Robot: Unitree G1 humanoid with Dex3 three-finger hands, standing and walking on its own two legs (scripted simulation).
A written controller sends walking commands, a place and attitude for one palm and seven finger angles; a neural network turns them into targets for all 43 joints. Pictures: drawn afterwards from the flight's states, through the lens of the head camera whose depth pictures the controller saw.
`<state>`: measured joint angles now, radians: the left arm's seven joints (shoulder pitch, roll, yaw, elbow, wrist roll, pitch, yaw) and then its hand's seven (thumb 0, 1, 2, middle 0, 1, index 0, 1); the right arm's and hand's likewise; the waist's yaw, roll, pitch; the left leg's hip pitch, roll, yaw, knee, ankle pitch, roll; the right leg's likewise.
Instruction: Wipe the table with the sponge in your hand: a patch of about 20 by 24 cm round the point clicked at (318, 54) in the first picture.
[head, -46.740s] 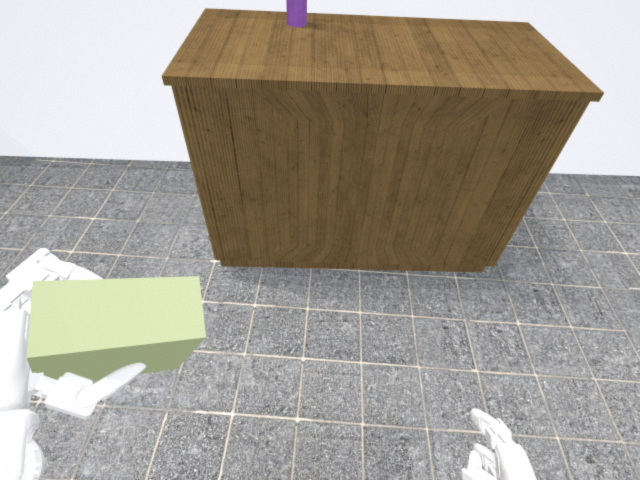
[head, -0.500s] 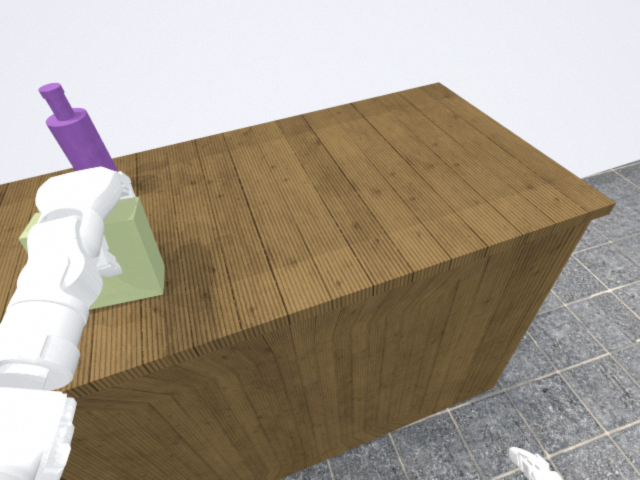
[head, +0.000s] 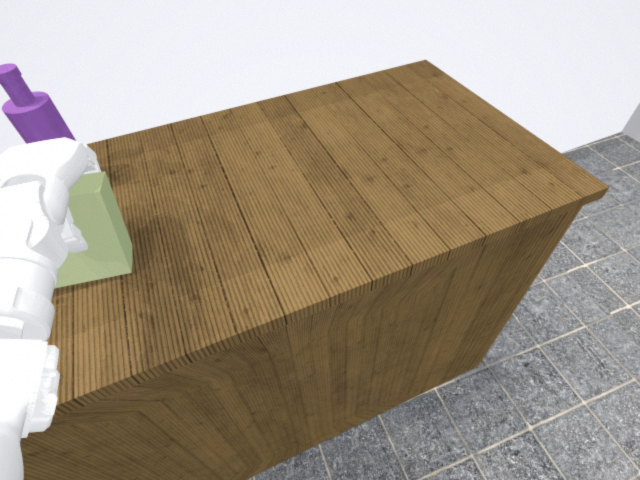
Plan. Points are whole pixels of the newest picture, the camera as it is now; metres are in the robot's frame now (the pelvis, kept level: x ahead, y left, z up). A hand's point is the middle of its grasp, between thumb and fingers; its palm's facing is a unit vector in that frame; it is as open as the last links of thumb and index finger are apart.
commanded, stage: wipe forward along the middle lane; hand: left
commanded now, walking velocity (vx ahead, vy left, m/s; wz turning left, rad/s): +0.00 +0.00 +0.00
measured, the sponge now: (72, 245) +0.39 +0.34 +0.09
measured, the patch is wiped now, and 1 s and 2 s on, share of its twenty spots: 0.90 0.90 0.90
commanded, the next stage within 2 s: slide back across to the first lane in 0.40 s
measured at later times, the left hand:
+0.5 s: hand (64, 180) +0.46 +0.35 +0.15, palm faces -0.14 -0.02 -0.99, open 10.2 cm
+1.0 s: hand (16, 191) +0.43 +0.40 +0.16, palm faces -0.12 -0.02 -0.99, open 10.2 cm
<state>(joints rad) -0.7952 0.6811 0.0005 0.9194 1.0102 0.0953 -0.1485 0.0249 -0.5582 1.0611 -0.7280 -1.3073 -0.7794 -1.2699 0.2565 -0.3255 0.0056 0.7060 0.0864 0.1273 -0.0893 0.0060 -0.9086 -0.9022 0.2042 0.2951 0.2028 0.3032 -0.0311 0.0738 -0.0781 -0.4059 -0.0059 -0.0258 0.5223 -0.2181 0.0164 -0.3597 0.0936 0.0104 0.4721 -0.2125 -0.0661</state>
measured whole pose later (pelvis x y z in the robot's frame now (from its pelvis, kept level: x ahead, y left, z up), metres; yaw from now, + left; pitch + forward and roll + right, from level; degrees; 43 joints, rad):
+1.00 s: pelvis +0.03 +0.03 +0.01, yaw +1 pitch +6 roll -1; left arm -0.78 0.73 0.04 0.87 1.02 0.11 -0.15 0.01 -0.54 1.06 -0.70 -1.35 -0.75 -1.31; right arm 0.22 -0.30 0.02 0.68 0.08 0.13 -0.07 0.00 -0.91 -0.90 0.21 0.30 0.20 0.30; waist -0.02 0.06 -0.06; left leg -0.33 -0.05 -0.03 0.45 -0.23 0.06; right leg -0.26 0.05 0.01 0.37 -0.22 -0.02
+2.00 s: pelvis +0.03 +0.03 +0.01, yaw +1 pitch +3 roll -1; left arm -0.44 0.70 0.11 0.51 0.92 0.13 -0.12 -0.01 -0.50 1.06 -0.64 -1.40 -0.69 -1.37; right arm 0.18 -0.31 0.02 0.65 0.08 0.17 -0.04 0.01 -0.91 -0.90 0.20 0.30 0.20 0.30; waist 0.02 0.08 -0.05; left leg -0.28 -0.05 -0.03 0.47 -0.24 0.06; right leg -0.22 0.05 0.01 0.40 -0.23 -0.03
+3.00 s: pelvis +0.02 +0.04 +0.00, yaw +1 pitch +0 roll -1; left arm 0.04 0.61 0.06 -0.17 0.86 0.36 -0.11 0.00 -0.49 1.05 -0.64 -1.38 -0.67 -1.38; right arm 0.06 -0.29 0.06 0.62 0.07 0.12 -0.02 0.01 -0.91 -0.90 0.20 0.30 0.20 0.30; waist 0.09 0.11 -0.06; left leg -0.24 -0.06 -0.02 0.50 -0.25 0.07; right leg -0.18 0.04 0.02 0.44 -0.25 -0.02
